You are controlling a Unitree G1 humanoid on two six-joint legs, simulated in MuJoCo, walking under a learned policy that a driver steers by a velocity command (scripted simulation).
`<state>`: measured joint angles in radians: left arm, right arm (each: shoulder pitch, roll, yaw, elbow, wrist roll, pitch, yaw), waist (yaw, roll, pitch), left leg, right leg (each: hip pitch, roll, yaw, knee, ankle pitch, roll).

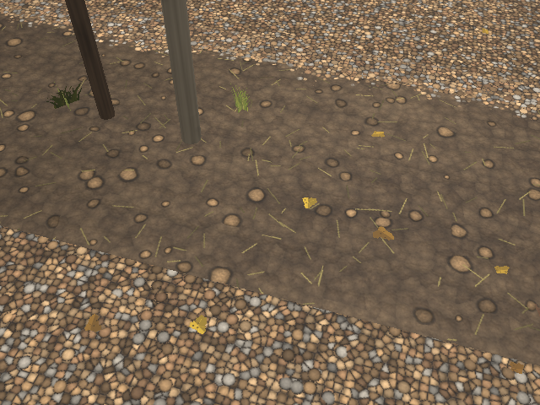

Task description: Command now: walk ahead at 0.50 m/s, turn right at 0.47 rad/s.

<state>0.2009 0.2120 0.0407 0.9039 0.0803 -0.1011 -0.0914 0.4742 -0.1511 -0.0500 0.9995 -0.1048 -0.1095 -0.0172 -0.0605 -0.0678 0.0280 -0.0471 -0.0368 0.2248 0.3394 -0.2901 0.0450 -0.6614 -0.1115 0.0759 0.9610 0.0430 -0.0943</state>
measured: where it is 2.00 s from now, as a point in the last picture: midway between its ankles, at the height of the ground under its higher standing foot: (411, 268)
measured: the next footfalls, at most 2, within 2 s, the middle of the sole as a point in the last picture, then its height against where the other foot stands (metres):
right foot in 0.34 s outside the picture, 0.18 m lower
left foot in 0.70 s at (258, 379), level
